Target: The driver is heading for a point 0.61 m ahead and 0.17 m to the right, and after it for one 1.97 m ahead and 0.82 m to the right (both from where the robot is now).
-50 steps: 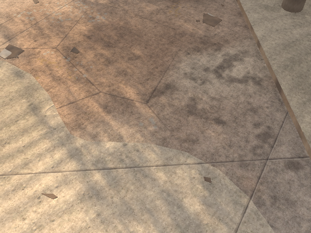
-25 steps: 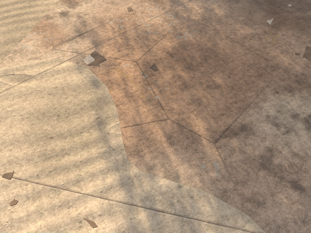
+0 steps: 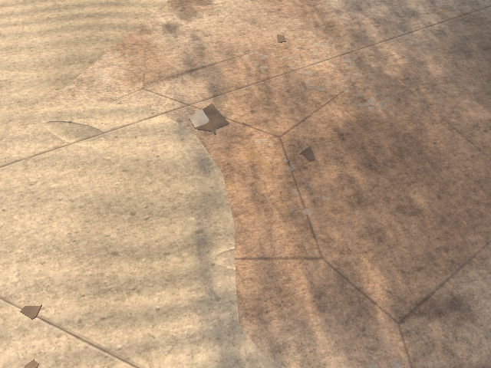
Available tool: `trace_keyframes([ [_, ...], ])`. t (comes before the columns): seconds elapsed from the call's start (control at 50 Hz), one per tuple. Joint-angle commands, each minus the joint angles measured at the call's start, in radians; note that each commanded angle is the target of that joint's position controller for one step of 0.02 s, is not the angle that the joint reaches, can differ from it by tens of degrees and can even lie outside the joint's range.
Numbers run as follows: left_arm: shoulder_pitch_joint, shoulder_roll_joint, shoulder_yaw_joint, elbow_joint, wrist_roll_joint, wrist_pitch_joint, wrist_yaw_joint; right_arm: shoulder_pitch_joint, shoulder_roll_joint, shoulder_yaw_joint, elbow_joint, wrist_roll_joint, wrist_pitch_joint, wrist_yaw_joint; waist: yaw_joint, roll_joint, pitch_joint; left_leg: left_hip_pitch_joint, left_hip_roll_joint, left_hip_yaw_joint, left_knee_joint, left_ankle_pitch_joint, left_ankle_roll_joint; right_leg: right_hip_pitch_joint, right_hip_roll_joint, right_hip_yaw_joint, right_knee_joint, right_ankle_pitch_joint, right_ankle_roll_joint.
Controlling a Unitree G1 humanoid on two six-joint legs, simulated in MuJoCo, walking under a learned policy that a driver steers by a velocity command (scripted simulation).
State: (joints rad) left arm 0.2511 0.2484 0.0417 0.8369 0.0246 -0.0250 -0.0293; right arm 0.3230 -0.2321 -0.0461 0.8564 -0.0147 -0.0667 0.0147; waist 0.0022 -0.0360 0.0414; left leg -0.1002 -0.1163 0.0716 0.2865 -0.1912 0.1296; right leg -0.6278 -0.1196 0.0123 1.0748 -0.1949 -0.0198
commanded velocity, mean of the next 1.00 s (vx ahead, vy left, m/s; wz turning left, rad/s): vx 0.50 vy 0.00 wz -0.47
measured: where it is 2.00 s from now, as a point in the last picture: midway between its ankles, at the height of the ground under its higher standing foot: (374, 225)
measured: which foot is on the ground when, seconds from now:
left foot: down 0.00-0.30, up 0.32-0.80, down 0.82-1.00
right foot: up 0.00-0.30, down 0.32-0.82, up 0.84-1.00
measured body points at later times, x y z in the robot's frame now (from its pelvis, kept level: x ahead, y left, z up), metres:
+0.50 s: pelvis +0.27 -0.06 -0.01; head +0.30 -0.07 +0.44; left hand +0.39 +0.20 -0.14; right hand +0.32 -0.34 -0.13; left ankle +0.30 +0.09 -0.66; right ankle +0.27 -0.10 -0.74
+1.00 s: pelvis +0.56 -0.10 +0.00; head +0.58 -0.10 +0.45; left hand +0.77 +0.10 -0.13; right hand +0.51 -0.39 -0.11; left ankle +0.63 -0.03 -0.74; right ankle +0.45 -0.17 -0.66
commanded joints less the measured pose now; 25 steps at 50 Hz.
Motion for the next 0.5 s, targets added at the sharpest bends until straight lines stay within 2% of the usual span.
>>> trace_keyframes([
  [0.02, -0.008, 0.063, 0.019, -0.031, -0.007, 0.005, -0.006, 0.053, -0.116, -0.023, -0.022, 0.001, -0.026, -0.006, -0.015, 0.081, 0.027, 0.021, 0.276, -0.106, -0.156, 0.394, 0.011, -0.074, 0.023, 0.033, -0.057, 0.116, -0.007],
  [0.06, -0.054, 0.055, 0.017, -0.041, -0.007, -0.001, -0.008, 0.06, -0.107, -0.017, -0.011, 0.001, -0.031, -0.01, -0.021, 0.087, 0.04, 0.051, 0.274, -0.061, -0.161, 0.415, -0.006, -0.089, 0.047, 0.033, -0.146, 0.183, -0.012],
  [0.12, -0.133, 0.038, 0.005, -0.06, -0.001, -0.006, -0.015, 0.081, -0.094, -0.006, 0.01, -0.001, -0.036, -0.021, -0.038, 0.089, 0.057, 0.101, 0.284, -0.006, -0.166, 0.489, -0.019, -0.078, 0.066, -0.023, -0.279, 0.244, -0.022],
  [0.16, -0.194, 0.024, -0.005, -0.081, 0.004, -0.008, -0.021, 0.12, -0.091, -0.001, 0.036, -0.002, -0.035, -0.032, -0.057, 0.081, 0.074, 0.16, 0.3, 0.019, -0.155, 0.563, -0.022, -0.077, 0.075, -0.072, -0.359, 0.235, -0.036],
  [0.2, -0.22, 0.019, -0.011, -0.098, 0.003, -0.01, -0.024, 0.14, -0.104, 0.001, 0.059, -0.006, -0.03, -0.043, -0.057, 0.085, 0.072, 0.221, 0.315, 0.051, -0.103, 0.714, -0.031, -0.042, 0.102, -0.119, -0.428, 0.183, -0.061],
  [0.24, -0.174, 0.034, -0.005, -0.092, 0.002, -0.009, -0.019, 0.131, -0.136, -0.002, 0.07, -0.009, -0.025, -0.055, -0.024, 0.117, 0.026, 0.264, 0.328, 0.079, 0.017, 1.019, -0.046, 0.058, 0.16, -0.168, -0.454, 0.086, -0.101],
  [0.26, -0.117, 0.047, 0.0, -0.078, 0.004, -0.008, -0.015, 0.121, -0.154, -0.006, 0.073, -0.011, -0.02, -0.062, 0.004, 0.136, -0.008, 0.277, 0.337, 0.089, 0.109, 1.148, -0.051, 0.119, 0.191, -0.183, -0.456, 0.029, -0.124],
  [0.28, -0.021, 0.07, 0.011, -0.051, 0.005, -0.01, -0.01, 0.103, -0.172, -0.01, 0.07, -0.016, -0.011, -0.065, 0.048, 0.145, -0.058, 0.259, 0.346, 0.096, 0.253, 1.189, -0.051, 0.222, 0.215, -0.179, -0.474, -0.015, -0.152],
  [0.3, 0.11, 0.103, 0.028, -0.012, 0.011, -0.018, -0.005, 0.082, -0.187, -0.014, 0.061, -0.015, -0.006, -0.063, 0.109, 0.136, -0.126, 0.183, 0.342, 0.104, 0.45, 1.083, -0.049, 0.392, 0.227, -0.143, -0.539, -0.015, -0.187],
  [0.32, 0.256, 0.17, 0.056, 0.019, 0.026, -0.02, 0.008, 0.04, -0.182, -0.01, 0.028, -0.007, -0.01, -0.056, 0.191, 0.059, -0.207, -0.015, 0.297, 0.126, 0.756, 0.76, -0.053, 0.626, 0.104, 0.035, -0.611, -0.062, -0.255],
  [0.34, 0.227, 0.276, 0.085, 0.01, 0.023, -0.011, 0.019, 0.114, -0.057, 0.012, -0.025, -0.002, -0.021, -0.028, 0.083, -0.196, -0.272, -0.493, 0.073, 0.085, 1.142, -0.297, -0.102, 0.951, -0.201, 0.562, -0.627, 0.032, -0.432],
  [0.36, 0.223, 0.246, 0.083, 0.015, -0.023, -0.005, 0.015, 0.005, -0.13, 0.0, -0.047, -0.013, -0.032, -0.023, 0.128, -0.038, -0.285, -0.643, 0.069, -0.124, 1.221, -0.305, -0.087, 0.955, -0.207, 0.715, -0.745, -0.02, -0.459],
  [0.38, 0.147, 0.214, 0.075, 0.008, -0.026, -0.002, 0.02, -0.058, -0.13, 0.004, -0.08, -0.001, -0.049, -0.016, 0.092, 0.0, -0.129, -0.68, 0.14, -0.148, 1.14, -0.181, -0.083, 0.805, -0.191, 0.567, -0.795, -0.002, -0.409],
  [0.4, 0.097, 0.156, 0.062, 0.002, -0.022, -0.001, 0.02, -0.058, -0.138, 0.003, -0.08, 0.002, -0.057, -0.014, 0.047, 0.07, -0.055, -0.625, 0.171, -0.13, 1.047, -0.127, -0.088, 0.668, -0.153, 0.481, -0.827, 0.085, -0.36],
  [0.42, 0.061, 0.128, 0.054, -0.002, -0.021, -0.006, 0.022, -0.053, -0.131, 0.002, -0.075, -0.008, -0.045, -0.015, 0.008, 0.095, -0.007, -0.57, 0.193, -0.126, 0.98, -0.118, -0.104, 0.565, -0.103, 0.4, -0.84, 0.188, -0.323],
  [0.44, 0.043, 0.11, 0.046, -0.003, -0.024, -0.013, 0.025, -0.03, -0.12, 0.006, -0.074, -0.025, -0.022, -0.014, -0.022, 0.082, -0.006, -0.508, 0.205, -0.123, 0.931, -0.116, -0.124, 0.496, -0.058, 0.336, -0.855, 0.245, -0.303],
  [0.46, 0.044, 0.116, 0.044, -0.004, -0.026, -0.024, 0.024, -0.016, -0.107, 0.009, -0.074, -0.034, -0.002, -0.01, -0.034, 0.064, -0.014, -0.475, 0.209, -0.113, 0.891, -0.118, -0.139, 0.46, -0.033, 0.297, -0.86, 0.291, -0.294],
  [0.5, 0.067, 0.151, 0.053, 0.004, -0.027, -0.039, 0.021, -0.039, -0.091, 0.013, -0.093, -0.037, 0.022, -0.006, -0.039, 0.04, -0.015, -0.47, 0.208, -0.084, 0.809, -0.083, -0.164, 0.419, 0.006, 0.25, -0.868, 0.367, -0.286],
])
